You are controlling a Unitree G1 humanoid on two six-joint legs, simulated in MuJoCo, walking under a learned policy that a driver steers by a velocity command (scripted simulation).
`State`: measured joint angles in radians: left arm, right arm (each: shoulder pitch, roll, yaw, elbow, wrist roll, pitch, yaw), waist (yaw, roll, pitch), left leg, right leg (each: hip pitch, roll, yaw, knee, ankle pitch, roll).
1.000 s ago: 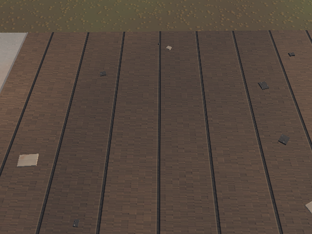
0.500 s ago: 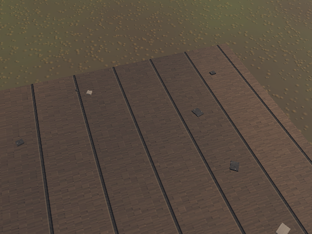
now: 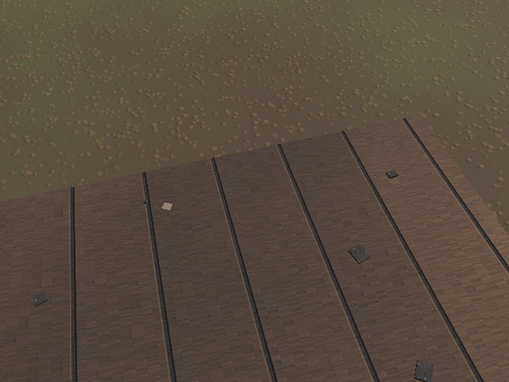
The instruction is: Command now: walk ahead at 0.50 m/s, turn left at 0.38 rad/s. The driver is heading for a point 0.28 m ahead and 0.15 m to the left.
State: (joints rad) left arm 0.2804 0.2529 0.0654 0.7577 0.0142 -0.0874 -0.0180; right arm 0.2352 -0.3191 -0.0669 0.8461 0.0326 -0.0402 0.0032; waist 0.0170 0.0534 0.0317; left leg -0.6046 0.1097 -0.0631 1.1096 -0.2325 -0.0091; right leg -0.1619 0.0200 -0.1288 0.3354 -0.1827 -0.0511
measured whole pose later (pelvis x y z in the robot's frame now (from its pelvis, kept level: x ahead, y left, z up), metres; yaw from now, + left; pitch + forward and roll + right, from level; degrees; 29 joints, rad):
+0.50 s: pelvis +0.22 +0.07 -0.01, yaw +11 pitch +2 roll +0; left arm 0.16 0.29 0.06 0.83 -0.01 -0.02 0.03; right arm 0.14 -0.25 -0.04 0.79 -0.02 -0.04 0.02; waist -0.01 -0.03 0.07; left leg -0.36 -0.06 0.03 0.44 -0.11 0.08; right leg -0.49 -0.08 0.03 1.04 -0.46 0.06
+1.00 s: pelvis +0.30 +0.04 -0.01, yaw +11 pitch -1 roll +0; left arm 0.15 0.23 0.03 1.00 0.00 -0.02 0.03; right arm 0.14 -0.24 -0.03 0.97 -0.01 0.01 -0.02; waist 0.00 0.00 0.04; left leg -0.20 -0.02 0.00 0.48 -0.26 0.01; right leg -0.21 -0.03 0.01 0.49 -0.27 0.02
